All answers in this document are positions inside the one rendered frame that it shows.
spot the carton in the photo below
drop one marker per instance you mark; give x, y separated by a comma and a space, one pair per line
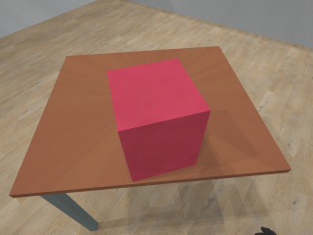
160, 117

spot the table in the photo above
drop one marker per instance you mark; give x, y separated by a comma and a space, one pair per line
76, 146

